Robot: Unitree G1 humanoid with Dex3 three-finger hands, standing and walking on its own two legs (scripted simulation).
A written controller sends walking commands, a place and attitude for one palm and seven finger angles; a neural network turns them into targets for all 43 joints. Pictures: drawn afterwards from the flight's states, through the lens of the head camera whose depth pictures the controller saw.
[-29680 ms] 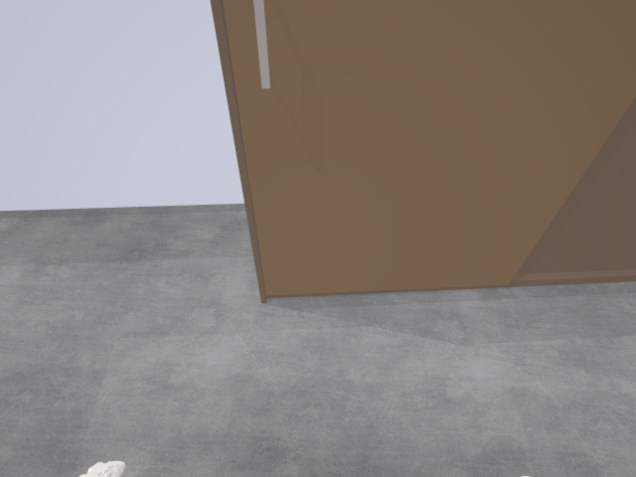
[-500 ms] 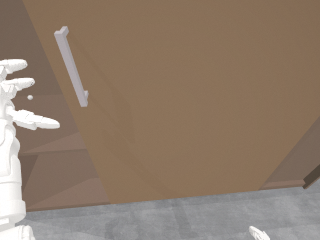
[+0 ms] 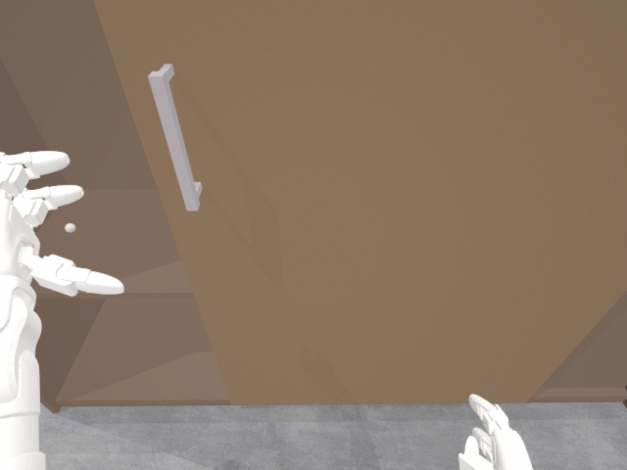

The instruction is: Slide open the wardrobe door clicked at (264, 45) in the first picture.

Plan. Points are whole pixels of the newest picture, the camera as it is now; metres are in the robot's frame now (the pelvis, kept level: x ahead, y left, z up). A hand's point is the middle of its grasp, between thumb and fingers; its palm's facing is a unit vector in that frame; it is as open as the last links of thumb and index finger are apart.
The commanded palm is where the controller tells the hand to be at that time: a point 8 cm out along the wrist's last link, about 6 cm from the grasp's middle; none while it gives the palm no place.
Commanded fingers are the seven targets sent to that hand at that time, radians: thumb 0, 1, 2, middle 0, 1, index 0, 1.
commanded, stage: draw the hand back to the body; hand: left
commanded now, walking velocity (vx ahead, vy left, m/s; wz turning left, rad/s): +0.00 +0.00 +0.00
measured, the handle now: (181, 143) +0.46 +0.25 +0.21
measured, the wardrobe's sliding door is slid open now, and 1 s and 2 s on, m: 0.55 0.55 0.55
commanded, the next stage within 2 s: step back with the hand held close in 1.56 s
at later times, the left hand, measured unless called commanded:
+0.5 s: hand (64, 277) +0.23 +0.29 +0.19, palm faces +0.22 -0.98 -0.03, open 14.5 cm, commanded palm +0.19 +0.33 +0.20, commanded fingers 0.00 -0.30 0.32 -0.24 -1.00 -0.24 -1.00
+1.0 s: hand (68, 294) +0.21 +0.28 +0.18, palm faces +0.43 -0.84 -0.32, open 10.6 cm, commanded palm +0.16 +0.31 +0.19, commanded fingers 0.00 0.61 0.76 -0.21 -0.47 -0.21 -0.47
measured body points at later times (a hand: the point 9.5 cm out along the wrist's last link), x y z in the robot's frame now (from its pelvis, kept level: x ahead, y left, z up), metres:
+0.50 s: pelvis +0.00 +0.01 +0.00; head -0.06 +0.00 +0.45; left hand +0.21 +0.34 +0.20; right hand +0.22 -0.20 -0.03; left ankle +0.11 +0.11 -0.73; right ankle -0.06 -0.10 -0.73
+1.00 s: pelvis +0.00 +0.02 +0.01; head -0.04 +0.01 +0.46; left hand +0.18 +0.32 +0.20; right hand +0.17 -0.21 -0.06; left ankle +0.11 +0.11 -0.73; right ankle -0.06 -0.10 -0.73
